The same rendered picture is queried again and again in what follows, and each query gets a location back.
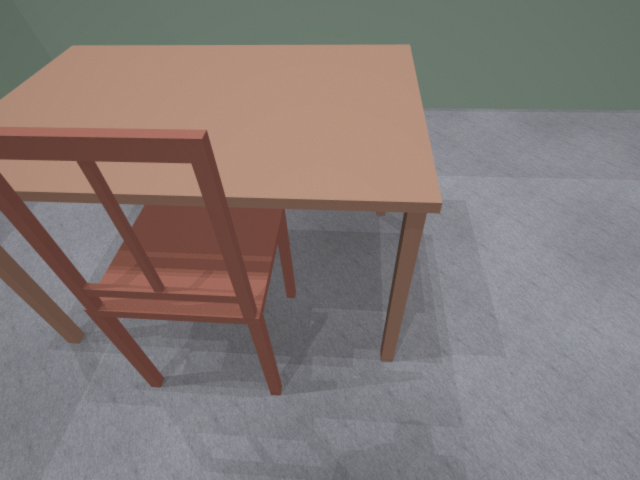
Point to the chair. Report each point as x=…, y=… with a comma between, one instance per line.
x=180, y=263

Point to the table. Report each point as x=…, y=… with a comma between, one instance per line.
x=313, y=127

